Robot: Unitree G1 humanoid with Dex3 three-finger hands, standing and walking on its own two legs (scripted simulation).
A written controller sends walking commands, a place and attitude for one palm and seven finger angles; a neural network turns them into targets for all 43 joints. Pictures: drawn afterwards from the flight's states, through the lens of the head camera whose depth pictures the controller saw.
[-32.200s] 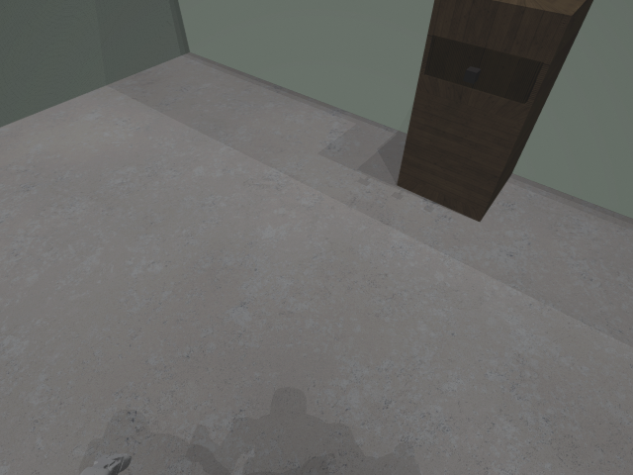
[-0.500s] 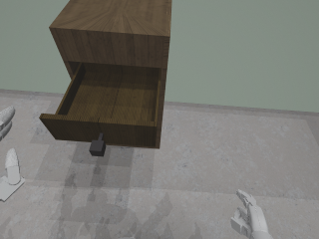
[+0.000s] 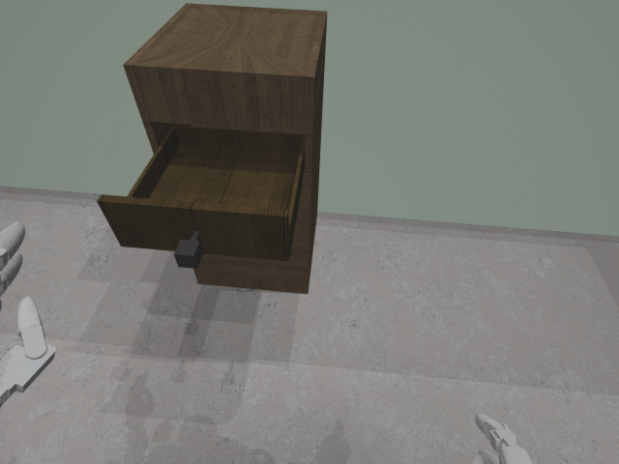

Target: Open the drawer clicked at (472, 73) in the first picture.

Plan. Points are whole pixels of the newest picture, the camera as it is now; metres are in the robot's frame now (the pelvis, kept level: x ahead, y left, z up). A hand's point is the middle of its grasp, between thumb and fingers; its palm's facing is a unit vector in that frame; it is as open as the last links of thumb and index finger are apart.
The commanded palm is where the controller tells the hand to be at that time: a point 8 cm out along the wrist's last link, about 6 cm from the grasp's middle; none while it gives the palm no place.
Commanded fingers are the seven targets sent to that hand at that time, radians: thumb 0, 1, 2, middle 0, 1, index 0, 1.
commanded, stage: stop stepping back and stand still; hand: left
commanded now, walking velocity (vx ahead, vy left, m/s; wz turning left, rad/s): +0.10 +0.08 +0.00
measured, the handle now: (192, 246) +0.55 +0.25 -0.12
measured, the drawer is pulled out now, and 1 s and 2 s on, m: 0.30 0.30 0.30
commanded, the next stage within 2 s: let the arm hang, fingers relaxed in 0.44 s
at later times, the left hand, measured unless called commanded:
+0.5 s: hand (49, 393) +0.16 +0.22 +0.16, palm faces +0.36 -0.80 -0.48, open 7.4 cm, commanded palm +0.10 +0.27 +0.18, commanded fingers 0.00 0.90 0.90 -0.20 -0.30 -0.20 -0.30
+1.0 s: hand out of the picture -0.05 +0.18 -0.17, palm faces +0.10 -0.97 -0.23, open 7.1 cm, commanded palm none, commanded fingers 0.00 0.90 0.90 -0.20 -0.30 -0.20 -0.30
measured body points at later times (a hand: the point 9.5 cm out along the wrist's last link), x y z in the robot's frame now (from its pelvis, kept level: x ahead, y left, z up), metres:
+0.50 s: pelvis -0.02 -0.01 -0.01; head -0.03 -0.01 +0.44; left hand +0.13 +0.26 +0.19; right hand +0.13 -0.23 -0.09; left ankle -0.03 +0.11 -0.74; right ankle +0.02 -0.09 -0.74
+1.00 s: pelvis -0.04 -0.01 +0.00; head -0.01 -0.01 +0.45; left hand -0.05 +0.23 -0.15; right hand -0.03 -0.24 -0.15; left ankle -0.05 +0.12 -0.74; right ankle +0.02 -0.09 -0.74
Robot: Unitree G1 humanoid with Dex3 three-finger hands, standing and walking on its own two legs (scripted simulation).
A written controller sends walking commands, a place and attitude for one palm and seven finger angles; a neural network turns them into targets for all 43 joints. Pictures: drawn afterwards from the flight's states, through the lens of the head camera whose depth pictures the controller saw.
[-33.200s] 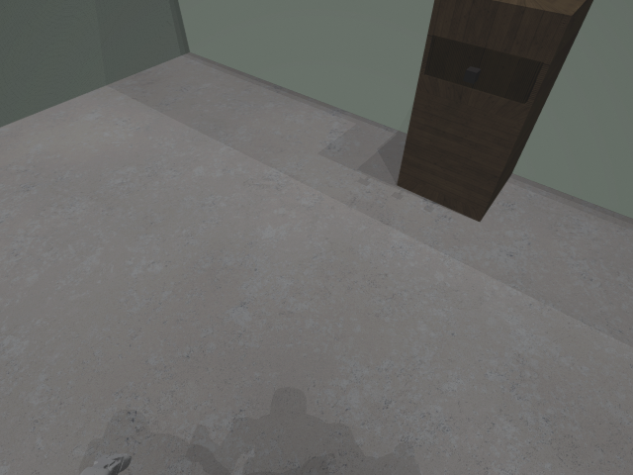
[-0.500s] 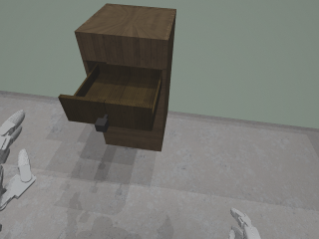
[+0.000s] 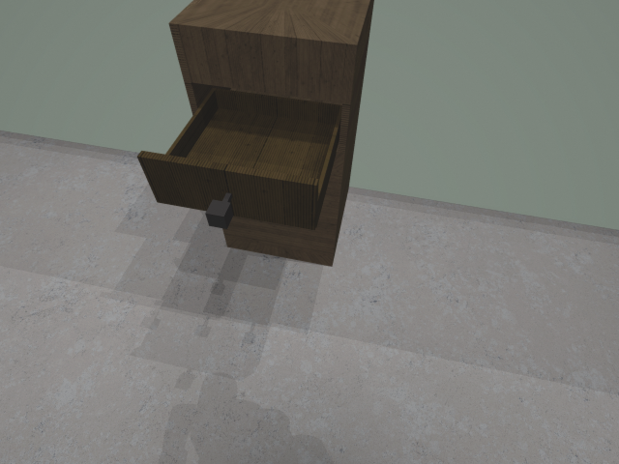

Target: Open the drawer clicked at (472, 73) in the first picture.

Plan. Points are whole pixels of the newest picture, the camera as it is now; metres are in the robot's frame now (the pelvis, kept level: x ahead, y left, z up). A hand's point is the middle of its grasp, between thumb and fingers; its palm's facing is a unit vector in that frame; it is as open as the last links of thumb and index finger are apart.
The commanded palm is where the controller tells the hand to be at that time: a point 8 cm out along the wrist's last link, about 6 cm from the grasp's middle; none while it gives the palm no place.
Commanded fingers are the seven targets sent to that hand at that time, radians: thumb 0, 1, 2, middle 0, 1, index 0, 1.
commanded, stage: let the arm hang, fingers relaxed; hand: left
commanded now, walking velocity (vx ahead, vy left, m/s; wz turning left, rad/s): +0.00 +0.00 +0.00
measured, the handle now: (223, 207) +0.61 +0.22 -0.12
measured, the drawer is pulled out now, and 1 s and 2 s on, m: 0.30 0.30 0.30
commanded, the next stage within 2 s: look to check the result in 0.64 s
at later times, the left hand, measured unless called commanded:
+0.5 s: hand out of the picture +0.02 +0.19 -0.17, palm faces +0.01 -0.98 -0.22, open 7.3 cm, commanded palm none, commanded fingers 0.00 0.90 0.90 -0.20 -0.30 -0.20 -0.30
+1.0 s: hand out of the picture +0.01 +0.18 -0.17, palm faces +0.01 -0.98 -0.20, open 7.4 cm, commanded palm none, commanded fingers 0.00 0.90 0.90 -0.20 -0.30 -0.20 -0.30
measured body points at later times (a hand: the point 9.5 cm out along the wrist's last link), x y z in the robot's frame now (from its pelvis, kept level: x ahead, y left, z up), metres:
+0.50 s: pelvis +0.00 +0.01 +0.00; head +0.01 +0.00 +0.45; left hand +0.02 +0.24 -0.15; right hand -0.06 -0.18 -0.16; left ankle +0.00 +0.13 -0.74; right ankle +0.06 -0.08 -0.74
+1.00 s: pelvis +0.02 +0.01 +0.01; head +0.04 +0.00 +0.45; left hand +0.01 +0.23 -0.15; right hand -0.02 -0.18 -0.16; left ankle +0.00 +0.13 -0.74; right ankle +0.06 -0.08 -0.74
